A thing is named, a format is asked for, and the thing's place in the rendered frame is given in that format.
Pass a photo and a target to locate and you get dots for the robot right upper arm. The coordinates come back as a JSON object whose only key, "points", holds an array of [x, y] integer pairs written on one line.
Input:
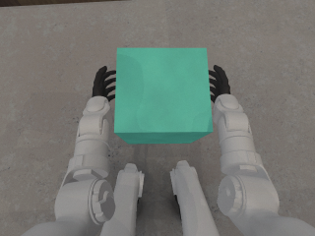
{"points": [[252, 204]]}

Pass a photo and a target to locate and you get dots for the robot left upper arm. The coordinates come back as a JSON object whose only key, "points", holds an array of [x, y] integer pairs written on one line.
{"points": [[81, 208]]}

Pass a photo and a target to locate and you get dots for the right robot forearm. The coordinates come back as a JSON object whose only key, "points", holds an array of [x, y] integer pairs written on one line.
{"points": [[237, 149]]}

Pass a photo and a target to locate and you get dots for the carton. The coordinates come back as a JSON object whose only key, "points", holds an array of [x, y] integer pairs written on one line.
{"points": [[162, 95]]}

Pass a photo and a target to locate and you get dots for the robot right hand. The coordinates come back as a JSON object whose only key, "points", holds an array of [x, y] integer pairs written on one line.
{"points": [[220, 83]]}

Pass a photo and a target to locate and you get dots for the robot left hand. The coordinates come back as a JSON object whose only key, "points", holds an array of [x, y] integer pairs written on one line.
{"points": [[100, 84]]}

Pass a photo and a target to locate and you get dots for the robot left thigh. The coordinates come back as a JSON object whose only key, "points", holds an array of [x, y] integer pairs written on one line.
{"points": [[127, 191]]}

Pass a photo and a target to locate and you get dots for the robot thigh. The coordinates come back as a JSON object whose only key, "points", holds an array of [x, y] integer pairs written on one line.
{"points": [[127, 191], [196, 217]]}

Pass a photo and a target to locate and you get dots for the left robot forearm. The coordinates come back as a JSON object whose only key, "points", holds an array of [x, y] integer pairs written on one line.
{"points": [[90, 159]]}

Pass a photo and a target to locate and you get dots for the robot right thigh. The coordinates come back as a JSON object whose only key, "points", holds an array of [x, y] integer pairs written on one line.
{"points": [[196, 217]]}

